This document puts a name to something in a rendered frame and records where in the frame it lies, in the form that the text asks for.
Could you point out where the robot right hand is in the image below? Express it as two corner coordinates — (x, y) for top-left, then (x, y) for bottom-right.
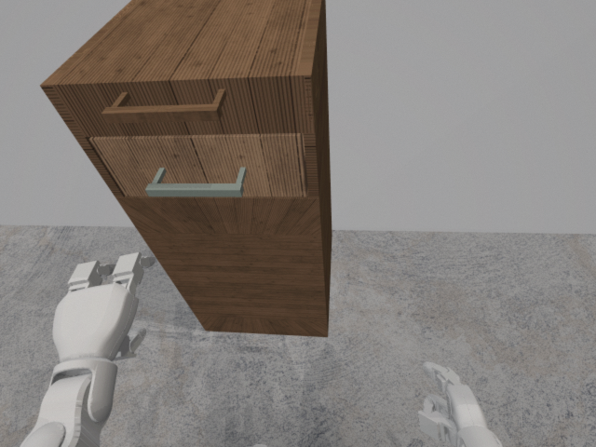
(418, 361), (489, 447)

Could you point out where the robot left forearm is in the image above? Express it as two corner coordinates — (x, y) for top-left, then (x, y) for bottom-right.
(20, 357), (117, 447)

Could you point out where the robot left hand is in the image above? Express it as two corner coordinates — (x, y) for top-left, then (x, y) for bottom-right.
(52, 252), (156, 363)

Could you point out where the drawer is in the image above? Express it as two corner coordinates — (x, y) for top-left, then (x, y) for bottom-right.
(89, 133), (308, 196)

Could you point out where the robot right forearm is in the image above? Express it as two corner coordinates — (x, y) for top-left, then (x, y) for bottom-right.
(456, 426), (503, 447)

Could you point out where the cabinet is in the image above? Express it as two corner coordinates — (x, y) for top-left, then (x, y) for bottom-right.
(40, 0), (332, 337)

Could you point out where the handle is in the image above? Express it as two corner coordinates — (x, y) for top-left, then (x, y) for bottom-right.
(145, 167), (247, 197)
(102, 104), (222, 124)

